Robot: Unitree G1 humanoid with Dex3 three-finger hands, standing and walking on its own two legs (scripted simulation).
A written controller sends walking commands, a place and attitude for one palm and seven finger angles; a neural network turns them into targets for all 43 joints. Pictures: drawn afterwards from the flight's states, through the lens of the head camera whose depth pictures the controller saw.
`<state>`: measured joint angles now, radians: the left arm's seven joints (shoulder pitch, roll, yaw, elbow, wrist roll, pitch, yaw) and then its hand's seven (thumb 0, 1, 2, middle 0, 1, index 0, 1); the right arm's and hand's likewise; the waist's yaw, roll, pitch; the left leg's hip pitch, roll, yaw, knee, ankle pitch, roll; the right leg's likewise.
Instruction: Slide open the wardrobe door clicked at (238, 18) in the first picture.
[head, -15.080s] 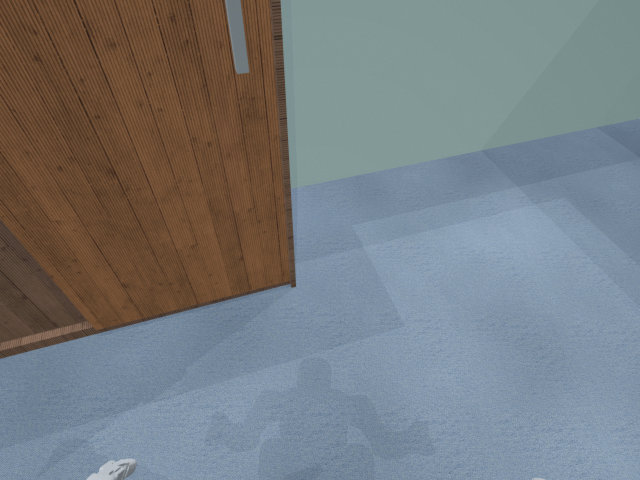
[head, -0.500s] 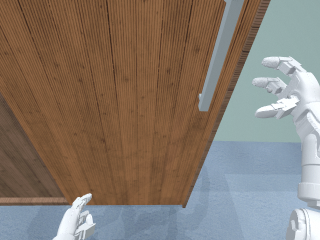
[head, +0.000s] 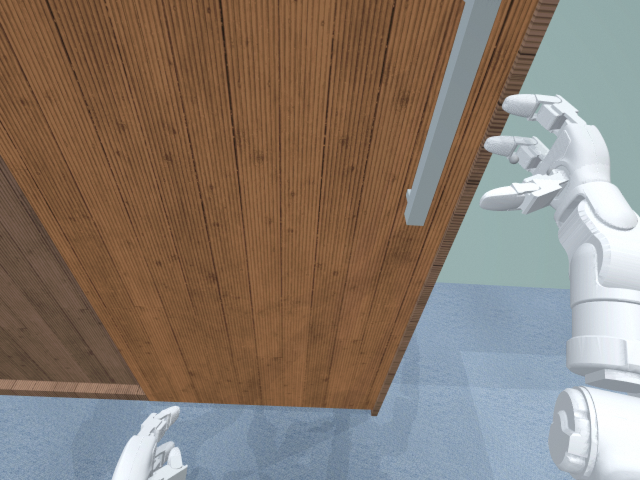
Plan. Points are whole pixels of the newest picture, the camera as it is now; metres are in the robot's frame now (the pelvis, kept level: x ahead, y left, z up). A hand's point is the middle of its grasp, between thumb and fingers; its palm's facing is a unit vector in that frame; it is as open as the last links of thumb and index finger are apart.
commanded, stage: move the hooked fingers beside the handle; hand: right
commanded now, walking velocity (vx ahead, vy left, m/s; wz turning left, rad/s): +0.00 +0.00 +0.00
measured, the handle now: (438, 122) +0.48 -0.10 +0.25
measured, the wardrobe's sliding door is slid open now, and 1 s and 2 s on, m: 0.00 0.00 0.00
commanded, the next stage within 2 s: none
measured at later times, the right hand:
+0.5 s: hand (509, 173) +0.41 -0.18 +0.23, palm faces +0.03 +1.00 -0.01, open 14.0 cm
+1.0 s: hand (492, 158) +0.42 -0.15 +0.24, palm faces -0.01 +1.00 -0.01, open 14.0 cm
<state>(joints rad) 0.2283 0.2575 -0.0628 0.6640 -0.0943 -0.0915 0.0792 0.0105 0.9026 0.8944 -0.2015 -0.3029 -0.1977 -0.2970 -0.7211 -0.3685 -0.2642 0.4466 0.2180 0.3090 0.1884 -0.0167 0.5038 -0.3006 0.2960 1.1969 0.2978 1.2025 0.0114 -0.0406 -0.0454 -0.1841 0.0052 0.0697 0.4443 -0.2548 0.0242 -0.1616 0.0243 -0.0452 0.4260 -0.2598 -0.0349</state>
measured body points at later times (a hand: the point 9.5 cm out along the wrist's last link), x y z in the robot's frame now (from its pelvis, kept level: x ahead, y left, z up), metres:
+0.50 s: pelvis +0.00 +0.00 +0.00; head -0.02 +0.02 +0.45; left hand +0.14 +0.24 -0.10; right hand +0.41 -0.23 +0.23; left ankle -0.01 +0.10 -0.74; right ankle -0.02 -0.10 -0.74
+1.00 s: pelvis +0.00 +0.01 +0.00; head -0.01 +0.02 +0.45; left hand +0.13 +0.25 -0.10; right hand +0.42 -0.21 +0.24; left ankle -0.01 +0.10 -0.74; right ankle -0.02 -0.10 -0.74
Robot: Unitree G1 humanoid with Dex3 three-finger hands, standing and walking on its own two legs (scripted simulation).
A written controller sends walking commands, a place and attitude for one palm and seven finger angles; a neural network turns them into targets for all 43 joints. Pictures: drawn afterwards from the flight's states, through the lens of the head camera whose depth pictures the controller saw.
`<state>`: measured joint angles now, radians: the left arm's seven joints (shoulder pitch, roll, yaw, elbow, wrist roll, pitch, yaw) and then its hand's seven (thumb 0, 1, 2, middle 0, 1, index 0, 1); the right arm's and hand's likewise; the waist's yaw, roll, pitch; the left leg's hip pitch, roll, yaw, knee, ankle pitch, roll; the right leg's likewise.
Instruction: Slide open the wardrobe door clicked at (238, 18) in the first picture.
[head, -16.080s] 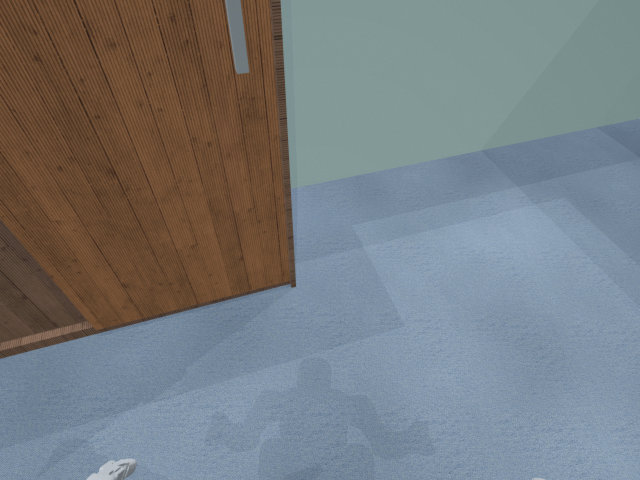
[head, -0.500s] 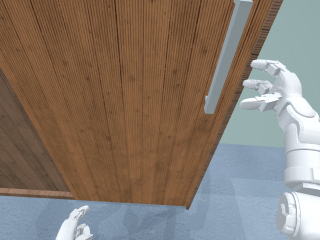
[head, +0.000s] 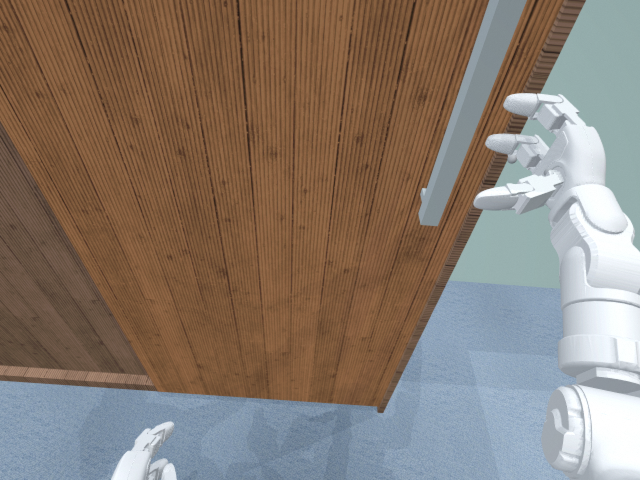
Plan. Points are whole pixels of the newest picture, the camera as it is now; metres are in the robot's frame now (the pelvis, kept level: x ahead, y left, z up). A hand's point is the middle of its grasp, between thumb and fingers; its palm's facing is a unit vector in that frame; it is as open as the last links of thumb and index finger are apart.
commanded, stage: move the hooked fingers beside the handle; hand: right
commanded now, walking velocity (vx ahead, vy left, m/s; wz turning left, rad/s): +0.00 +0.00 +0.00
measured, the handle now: (456, 121) +0.48 -0.11 +0.25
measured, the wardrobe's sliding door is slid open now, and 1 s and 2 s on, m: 0.00 0.00 0.00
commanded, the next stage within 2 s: none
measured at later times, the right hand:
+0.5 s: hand (531, 169) +0.40 -0.18 +0.24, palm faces +0.02 +1.00 -0.03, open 14.0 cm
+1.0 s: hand (520, 162) +0.41 -0.17 +0.24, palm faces -0.02 +1.00 -0.02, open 14.0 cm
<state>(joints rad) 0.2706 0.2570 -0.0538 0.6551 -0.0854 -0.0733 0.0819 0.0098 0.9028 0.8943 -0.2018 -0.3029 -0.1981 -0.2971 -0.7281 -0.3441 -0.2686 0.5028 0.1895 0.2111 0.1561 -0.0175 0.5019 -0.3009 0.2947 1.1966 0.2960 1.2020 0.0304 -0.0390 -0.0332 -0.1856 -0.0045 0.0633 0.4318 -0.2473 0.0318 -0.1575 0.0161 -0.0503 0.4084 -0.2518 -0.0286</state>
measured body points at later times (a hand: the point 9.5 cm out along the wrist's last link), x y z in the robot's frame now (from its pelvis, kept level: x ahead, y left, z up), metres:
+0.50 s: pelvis -0.01 +0.00 +0.00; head -0.03 +0.02 +0.45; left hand +0.18 +0.23 -0.08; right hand +0.39 -0.23 +0.25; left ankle -0.01 +0.10 -0.74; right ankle -0.02 -0.10 -0.74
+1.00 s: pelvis +0.00 +0.00 +0.00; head -0.01 +0.01 +0.45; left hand +0.10 +0.25 -0.11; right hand +0.41 -0.23 +0.24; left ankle -0.01 +0.10 -0.74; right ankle -0.02 -0.10 -0.74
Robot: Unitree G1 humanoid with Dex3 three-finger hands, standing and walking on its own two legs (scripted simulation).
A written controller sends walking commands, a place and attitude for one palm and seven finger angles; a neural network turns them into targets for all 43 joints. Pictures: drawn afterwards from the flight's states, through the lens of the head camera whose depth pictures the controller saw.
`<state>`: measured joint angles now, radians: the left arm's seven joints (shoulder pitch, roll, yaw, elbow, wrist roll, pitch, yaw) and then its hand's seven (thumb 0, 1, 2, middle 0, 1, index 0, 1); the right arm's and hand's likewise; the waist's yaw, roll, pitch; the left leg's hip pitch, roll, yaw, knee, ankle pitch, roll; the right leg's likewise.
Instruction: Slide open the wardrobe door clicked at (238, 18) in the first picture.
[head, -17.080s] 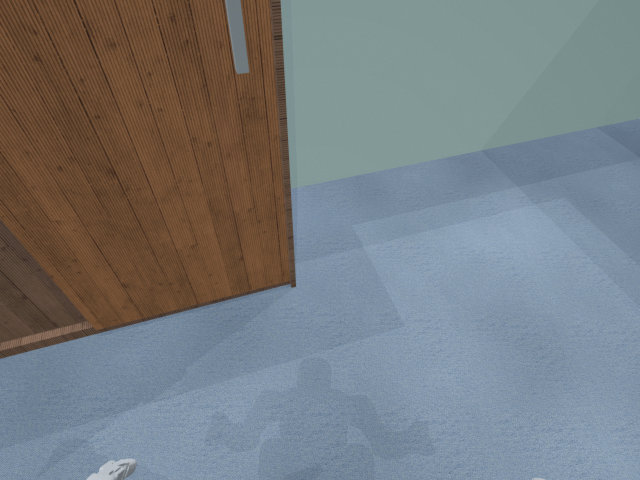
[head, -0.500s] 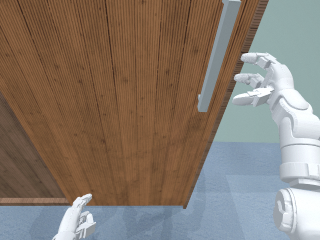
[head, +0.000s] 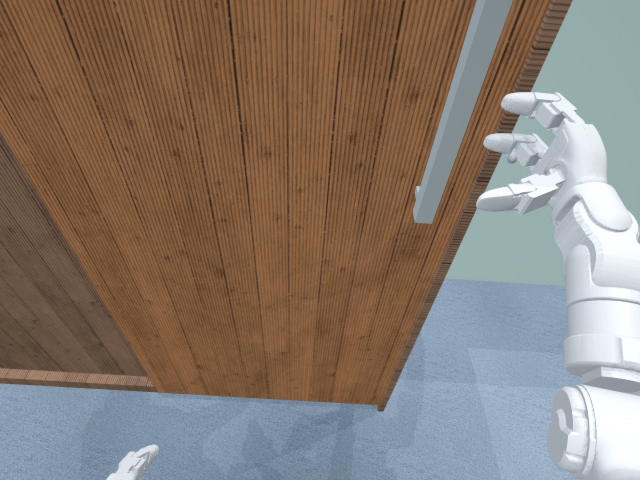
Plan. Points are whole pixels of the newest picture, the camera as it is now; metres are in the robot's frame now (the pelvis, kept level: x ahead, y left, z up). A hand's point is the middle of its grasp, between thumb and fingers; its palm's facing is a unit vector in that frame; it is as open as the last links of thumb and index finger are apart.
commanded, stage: move the hooked fingers beside the handle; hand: right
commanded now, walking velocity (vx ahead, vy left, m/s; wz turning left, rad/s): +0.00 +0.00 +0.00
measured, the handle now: (448, 119) +0.48 -0.10 +0.25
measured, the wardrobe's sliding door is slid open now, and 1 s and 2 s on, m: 0.00 0.00 0.00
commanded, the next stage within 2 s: feel for the door with the fingertips in 1.50 s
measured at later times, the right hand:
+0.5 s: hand (513, 149) +0.43 -0.17 +0.25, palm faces -0.02 +1.00 +0.00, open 14.0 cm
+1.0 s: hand (516, 163) +0.41 -0.17 +0.24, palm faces -0.04 +1.00 -0.01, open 14.0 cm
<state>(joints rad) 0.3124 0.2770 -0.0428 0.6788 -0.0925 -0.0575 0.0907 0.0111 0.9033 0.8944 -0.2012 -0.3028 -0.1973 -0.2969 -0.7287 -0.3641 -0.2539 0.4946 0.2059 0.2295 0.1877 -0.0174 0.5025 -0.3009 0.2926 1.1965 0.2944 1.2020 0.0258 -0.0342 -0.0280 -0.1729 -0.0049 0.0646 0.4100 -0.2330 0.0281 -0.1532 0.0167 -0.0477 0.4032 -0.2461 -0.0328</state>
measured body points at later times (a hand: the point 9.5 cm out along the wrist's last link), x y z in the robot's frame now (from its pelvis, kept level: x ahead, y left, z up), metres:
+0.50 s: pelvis +0.01 +0.00 +0.00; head -0.01 +0.01 +0.45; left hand +0.17 +0.23 -0.10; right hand +0.42 -0.22 +0.25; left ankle -0.01 +0.10 -0.74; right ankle -0.02 -0.10 -0.74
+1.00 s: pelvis +0.01 -0.01 +0.00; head +0.00 +0.01 +0.45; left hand +0.16 +0.24 -0.10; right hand +0.41 -0.22 +0.24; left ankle -0.01 +0.10 -0.74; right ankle -0.02 -0.10 -0.74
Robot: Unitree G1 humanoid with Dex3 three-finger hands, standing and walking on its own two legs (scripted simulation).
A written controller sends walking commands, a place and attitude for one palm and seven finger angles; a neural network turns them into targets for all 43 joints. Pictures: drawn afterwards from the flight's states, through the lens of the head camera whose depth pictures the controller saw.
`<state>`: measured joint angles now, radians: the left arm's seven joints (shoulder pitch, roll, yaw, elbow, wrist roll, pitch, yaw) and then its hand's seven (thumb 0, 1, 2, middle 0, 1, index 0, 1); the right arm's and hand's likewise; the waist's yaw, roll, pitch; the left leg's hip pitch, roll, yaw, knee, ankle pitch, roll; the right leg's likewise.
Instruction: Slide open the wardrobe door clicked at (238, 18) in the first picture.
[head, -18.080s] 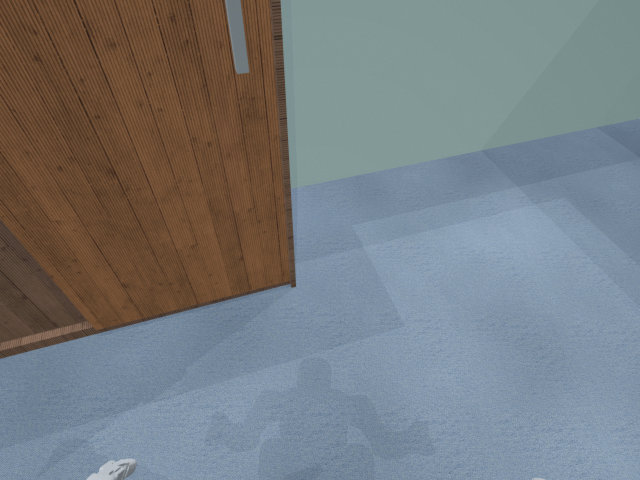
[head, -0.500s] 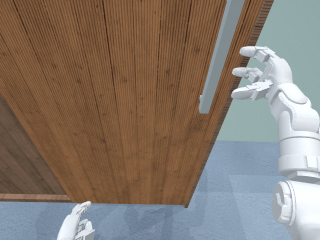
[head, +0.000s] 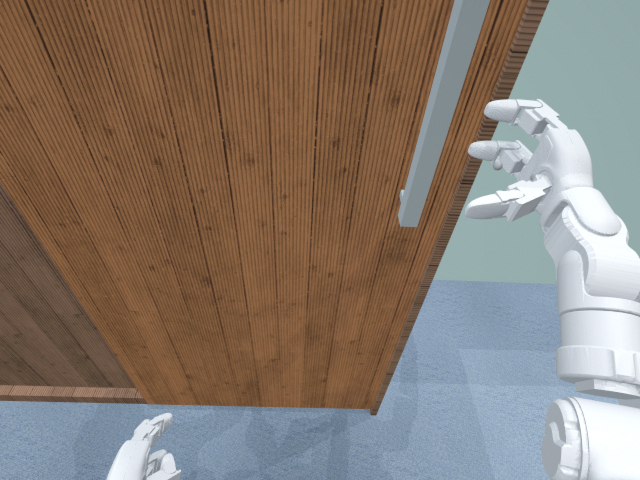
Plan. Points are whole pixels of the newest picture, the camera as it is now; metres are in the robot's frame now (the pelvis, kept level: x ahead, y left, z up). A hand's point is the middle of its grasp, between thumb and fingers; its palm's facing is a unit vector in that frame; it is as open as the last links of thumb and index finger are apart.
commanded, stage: move the hooked fingers beside the handle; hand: right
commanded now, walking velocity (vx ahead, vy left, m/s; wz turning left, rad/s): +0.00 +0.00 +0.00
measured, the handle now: (429, 122) +0.47 -0.09 +0.25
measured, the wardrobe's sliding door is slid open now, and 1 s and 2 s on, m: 0.00 0.00 0.00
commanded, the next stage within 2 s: feel for the door with the fingertips in 0.50 s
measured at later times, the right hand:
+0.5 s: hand (497, 161) +0.40 -0.16 +0.25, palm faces -0.03 +1.00 +0.01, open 14.0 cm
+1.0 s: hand (461, 166) +0.40 -0.12 +0.24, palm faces -0.05 +1.00 +0.02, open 14.0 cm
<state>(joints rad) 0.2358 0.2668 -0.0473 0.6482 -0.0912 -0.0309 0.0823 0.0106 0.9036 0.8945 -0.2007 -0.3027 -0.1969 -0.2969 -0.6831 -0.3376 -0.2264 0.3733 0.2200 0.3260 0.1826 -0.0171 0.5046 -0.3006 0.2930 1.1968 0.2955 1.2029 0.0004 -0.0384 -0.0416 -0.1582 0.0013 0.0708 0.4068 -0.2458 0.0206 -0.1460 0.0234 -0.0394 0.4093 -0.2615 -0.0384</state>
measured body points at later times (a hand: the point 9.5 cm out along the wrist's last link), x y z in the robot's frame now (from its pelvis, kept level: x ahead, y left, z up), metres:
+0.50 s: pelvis -0.01 +0.00 +0.00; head -0.03 +0.02 +0.45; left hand +0.14 +0.25 -0.10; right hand +0.40 -0.21 +0.25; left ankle -0.02 +0.10 -0.74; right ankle -0.03 -0.09 -0.74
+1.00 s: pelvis -0.01 +0.00 +0.00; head -0.03 +0.02 +0.45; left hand +0.15 +0.24 -0.09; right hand +0.39 -0.17 +0.24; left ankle -0.02 +0.10 -0.74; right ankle -0.03 -0.09 -0.74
